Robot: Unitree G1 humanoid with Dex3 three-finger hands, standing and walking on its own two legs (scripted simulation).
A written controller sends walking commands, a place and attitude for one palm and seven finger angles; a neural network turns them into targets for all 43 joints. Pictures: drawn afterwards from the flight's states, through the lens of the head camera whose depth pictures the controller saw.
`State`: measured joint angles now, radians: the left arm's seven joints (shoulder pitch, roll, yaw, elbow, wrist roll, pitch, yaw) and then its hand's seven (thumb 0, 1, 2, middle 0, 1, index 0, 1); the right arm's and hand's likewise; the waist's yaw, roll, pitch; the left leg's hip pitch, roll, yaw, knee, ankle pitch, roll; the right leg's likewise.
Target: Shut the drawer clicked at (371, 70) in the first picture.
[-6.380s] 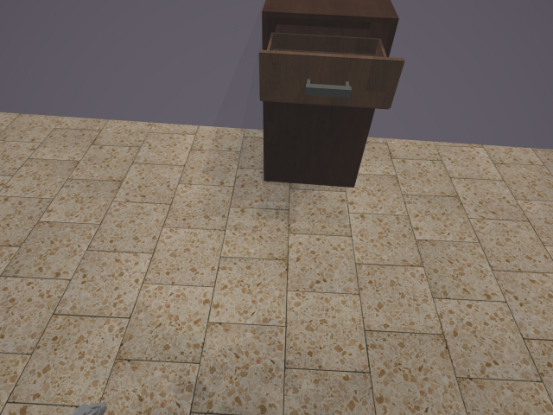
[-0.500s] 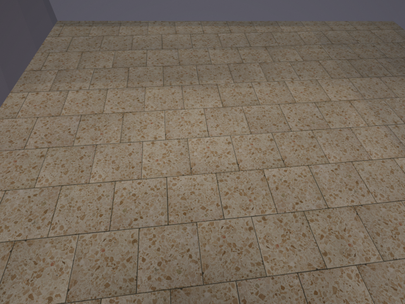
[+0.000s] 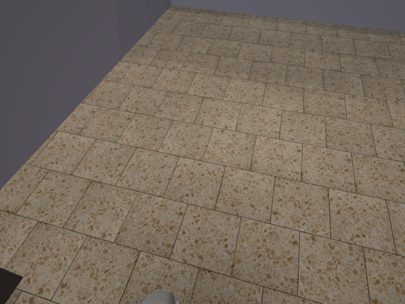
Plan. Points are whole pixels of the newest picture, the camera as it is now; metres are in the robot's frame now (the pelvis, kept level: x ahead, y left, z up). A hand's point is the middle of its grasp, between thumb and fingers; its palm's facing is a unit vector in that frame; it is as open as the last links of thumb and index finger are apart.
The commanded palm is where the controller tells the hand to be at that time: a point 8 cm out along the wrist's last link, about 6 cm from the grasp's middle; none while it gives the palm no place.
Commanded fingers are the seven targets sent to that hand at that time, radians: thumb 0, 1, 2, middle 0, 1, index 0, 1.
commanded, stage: turn to face it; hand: left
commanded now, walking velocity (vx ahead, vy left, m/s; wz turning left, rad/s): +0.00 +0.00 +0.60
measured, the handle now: out of the picture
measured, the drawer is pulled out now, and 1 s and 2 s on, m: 0.30 0.30 0.30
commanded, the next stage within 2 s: none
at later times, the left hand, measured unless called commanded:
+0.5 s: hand out of the picture +0.05 +0.27 -0.15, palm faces +0.30 -0.92 -0.27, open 7.4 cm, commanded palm none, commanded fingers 0.00 0.90 0.90 -0.20 -0.30 -0.20 -0.30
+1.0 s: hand out of the picture -0.09 +0.20 -0.16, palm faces +0.59 -0.76 -0.26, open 7.4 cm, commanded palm none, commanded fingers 0.00 0.90 0.90 -0.20 -0.30 -0.20 -0.30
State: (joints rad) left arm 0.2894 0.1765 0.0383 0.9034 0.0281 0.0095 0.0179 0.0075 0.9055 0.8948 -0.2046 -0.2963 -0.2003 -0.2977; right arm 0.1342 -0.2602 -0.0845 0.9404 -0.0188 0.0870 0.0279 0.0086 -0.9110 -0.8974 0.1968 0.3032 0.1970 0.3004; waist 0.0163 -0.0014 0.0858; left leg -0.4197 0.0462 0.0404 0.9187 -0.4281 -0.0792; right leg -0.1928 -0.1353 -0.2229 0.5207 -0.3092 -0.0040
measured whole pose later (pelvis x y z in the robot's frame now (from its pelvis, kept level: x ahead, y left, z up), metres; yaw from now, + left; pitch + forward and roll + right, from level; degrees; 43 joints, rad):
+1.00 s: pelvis -0.02 +0.01 +0.00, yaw +36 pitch -1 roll +2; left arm 0.26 0.20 0.05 0.89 0.03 0.02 0.02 0.01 0.90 0.89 -0.20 -0.30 -0.20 -0.30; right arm 0.15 -0.27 -0.08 0.94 -0.01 0.08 0.03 0.01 -0.91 -0.90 0.20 0.30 0.20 0.30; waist 0.01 -0.01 0.09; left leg -0.39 0.04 0.05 0.85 -0.44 -0.07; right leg -0.20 -0.16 -0.23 0.54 -0.31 0.02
